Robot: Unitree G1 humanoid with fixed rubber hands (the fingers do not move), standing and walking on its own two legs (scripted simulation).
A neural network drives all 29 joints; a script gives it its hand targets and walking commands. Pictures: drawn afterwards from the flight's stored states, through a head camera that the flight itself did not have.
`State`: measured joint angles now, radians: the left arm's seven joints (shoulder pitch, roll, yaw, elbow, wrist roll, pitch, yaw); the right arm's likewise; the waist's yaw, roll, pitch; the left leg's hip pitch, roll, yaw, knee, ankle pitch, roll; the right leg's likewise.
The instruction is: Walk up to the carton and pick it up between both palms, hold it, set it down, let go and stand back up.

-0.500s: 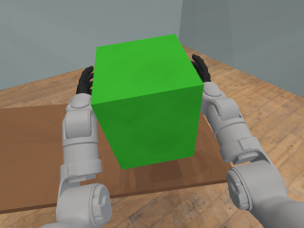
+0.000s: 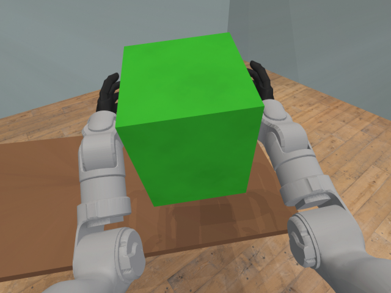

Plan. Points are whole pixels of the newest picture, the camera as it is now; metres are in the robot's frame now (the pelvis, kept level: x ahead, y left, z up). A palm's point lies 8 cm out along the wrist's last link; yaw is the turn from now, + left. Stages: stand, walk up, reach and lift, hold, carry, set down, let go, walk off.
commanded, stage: set down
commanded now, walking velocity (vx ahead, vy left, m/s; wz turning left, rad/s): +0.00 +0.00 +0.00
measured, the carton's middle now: (189, 124) +0.37 -0.01 +0.20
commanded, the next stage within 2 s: none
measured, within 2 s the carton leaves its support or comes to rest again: neither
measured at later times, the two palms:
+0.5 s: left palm (105, 133) +0.40 +0.17 +0.17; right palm (243, 128) +0.38 -0.12 +0.17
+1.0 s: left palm (120, 136) +0.43 +0.15 +0.14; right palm (248, 135) +0.39 -0.14 +0.14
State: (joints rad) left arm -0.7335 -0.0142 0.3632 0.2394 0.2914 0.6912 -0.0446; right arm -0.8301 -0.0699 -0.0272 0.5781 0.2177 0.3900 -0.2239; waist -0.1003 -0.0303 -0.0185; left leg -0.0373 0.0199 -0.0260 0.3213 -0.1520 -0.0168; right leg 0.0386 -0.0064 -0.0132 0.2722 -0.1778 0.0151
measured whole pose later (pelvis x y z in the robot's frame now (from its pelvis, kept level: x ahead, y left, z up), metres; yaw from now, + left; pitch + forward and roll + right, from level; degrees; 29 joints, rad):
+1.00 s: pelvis +0.01 +0.01 +0.00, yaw +0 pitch -3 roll -1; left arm -0.78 0.03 0.32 0.69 0.29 0.26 -0.06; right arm -0.69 0.04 -0.21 0.79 -0.02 -0.06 -0.20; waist -0.07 -0.07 0.03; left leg -0.10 0.01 0.01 0.30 -0.15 0.00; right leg -0.01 -0.03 -0.03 0.21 -0.15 0.04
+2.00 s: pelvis +0.02 +0.03 +0.00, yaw -2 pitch +4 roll -1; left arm -0.95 0.10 0.40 1.09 0.34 0.05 -0.11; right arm -0.70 0.17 -0.51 0.84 -0.27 -0.17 -0.19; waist -0.08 -0.08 0.00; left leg -0.24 0.02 0.06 0.32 -0.15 0.02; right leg -0.15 -0.04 -0.03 0.21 -0.13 0.05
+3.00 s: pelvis +0.02 +0.03 -0.01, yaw -2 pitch +15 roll -2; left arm -1.14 0.22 0.41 1.49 0.32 -0.19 -0.08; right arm -0.79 0.22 -0.70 0.98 -0.44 -0.31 -0.23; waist -0.08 -0.05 -0.09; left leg -0.50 0.02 0.08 0.39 -0.16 0.03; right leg -0.40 -0.05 -0.08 0.28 -0.13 0.05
